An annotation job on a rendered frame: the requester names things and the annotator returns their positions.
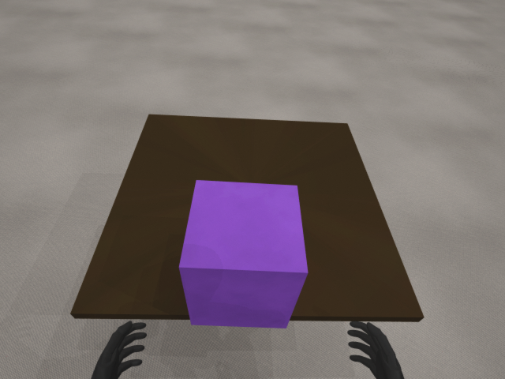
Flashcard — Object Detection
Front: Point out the robot right hand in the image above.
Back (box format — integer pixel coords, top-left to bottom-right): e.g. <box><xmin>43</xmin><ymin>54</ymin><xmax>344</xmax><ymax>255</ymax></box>
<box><xmin>347</xmin><ymin>321</ymin><xmax>404</xmax><ymax>379</ymax></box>

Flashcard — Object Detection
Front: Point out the robot left hand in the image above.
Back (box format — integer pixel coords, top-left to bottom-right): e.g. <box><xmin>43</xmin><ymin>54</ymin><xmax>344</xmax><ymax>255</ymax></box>
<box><xmin>91</xmin><ymin>321</ymin><xmax>147</xmax><ymax>379</ymax></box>

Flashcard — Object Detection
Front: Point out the table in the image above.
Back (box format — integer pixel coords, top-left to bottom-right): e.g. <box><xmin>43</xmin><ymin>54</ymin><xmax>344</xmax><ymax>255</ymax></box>
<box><xmin>70</xmin><ymin>114</ymin><xmax>424</xmax><ymax>322</ymax></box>

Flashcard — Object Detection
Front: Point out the carton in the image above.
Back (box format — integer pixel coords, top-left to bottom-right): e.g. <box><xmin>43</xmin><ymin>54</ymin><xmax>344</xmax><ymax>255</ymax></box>
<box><xmin>179</xmin><ymin>180</ymin><xmax>308</xmax><ymax>328</ymax></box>

